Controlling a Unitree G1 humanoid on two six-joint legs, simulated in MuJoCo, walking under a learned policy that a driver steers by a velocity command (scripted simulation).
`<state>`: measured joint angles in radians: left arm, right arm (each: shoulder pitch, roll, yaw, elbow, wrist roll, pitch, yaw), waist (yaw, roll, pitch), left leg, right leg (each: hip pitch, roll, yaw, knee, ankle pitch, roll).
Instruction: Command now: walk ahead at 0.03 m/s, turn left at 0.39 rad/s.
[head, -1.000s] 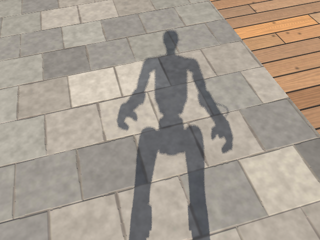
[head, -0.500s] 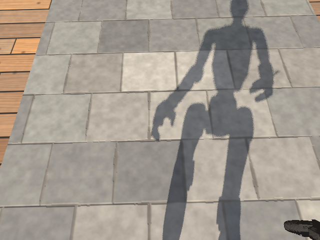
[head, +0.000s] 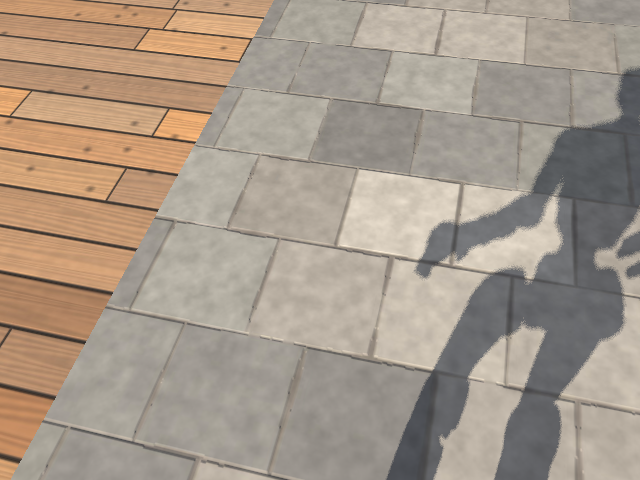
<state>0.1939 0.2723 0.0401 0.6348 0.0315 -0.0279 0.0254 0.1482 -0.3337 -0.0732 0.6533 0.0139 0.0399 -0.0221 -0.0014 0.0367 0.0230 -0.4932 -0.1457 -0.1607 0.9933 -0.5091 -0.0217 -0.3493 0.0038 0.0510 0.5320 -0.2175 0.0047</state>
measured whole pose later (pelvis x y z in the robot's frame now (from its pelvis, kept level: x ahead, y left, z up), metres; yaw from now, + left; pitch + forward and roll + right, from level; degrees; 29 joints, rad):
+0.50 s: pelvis +0.01 +0.03 +0.00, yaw +3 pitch -1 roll -1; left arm 0.24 0.26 0.04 0.76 0.02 -0.01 0.03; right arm 0.19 -0.20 -0.01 0.73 -0.02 0.01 -0.01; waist 0.03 -0.02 0.02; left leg -0.19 -0.03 -0.04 0.53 -0.31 0.03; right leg -0.24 -0.05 0.02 0.48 -0.22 0.07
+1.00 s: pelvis +0.08 -0.02 +0.00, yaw +4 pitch +0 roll +1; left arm 0.26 0.27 0.06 0.85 -0.02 -0.10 -0.01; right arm 0.33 -0.29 -0.06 0.87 0.03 -0.03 -0.01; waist -0.01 0.04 0.00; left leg -0.23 -0.01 -0.07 0.82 -0.47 0.02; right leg -0.27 0.01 -0.05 0.57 -0.29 -0.04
